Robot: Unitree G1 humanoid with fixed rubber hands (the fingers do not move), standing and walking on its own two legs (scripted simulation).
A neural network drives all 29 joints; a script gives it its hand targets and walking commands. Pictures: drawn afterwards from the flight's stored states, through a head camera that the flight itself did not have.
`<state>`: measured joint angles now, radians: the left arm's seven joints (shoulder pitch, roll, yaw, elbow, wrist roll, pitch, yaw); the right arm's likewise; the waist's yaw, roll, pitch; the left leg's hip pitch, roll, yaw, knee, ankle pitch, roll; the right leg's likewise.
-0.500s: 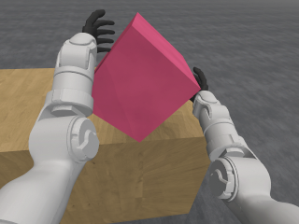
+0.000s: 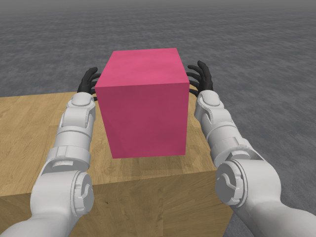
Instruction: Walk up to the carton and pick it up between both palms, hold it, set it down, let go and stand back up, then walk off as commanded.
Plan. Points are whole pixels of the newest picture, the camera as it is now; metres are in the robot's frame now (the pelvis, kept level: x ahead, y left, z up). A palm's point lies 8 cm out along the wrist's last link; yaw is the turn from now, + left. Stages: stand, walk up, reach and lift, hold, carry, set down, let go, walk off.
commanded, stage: set down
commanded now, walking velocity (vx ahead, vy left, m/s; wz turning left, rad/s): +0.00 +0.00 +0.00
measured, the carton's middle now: (146, 99) +0.49 +0.00 +0.17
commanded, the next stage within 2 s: none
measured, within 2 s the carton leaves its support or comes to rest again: neither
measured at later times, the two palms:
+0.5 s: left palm (107, 110) +0.43 +0.11 +0.17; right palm (221, 90) +0.39 -0.19 +0.24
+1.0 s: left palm (106, 111) +0.45 +0.12 +0.16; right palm (215, 102) +0.39 -0.18 +0.20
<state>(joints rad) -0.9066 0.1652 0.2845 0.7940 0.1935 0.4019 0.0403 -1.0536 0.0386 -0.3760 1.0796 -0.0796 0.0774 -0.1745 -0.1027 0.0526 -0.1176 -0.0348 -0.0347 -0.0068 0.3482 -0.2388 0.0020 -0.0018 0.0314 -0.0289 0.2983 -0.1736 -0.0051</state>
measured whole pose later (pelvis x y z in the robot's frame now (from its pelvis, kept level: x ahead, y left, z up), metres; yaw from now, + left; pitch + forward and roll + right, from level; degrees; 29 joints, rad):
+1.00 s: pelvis -0.01 +0.00 +0.00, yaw -4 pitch -2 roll -2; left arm -1.04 0.15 0.50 0.98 0.33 0.29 -0.13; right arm -1.01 0.08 -0.48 0.87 -0.22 0.05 -0.14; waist -0.11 -0.02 0.03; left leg -0.06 -0.02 0.07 0.37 -0.27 0.07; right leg -0.10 0.04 -0.06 0.24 -0.10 0.02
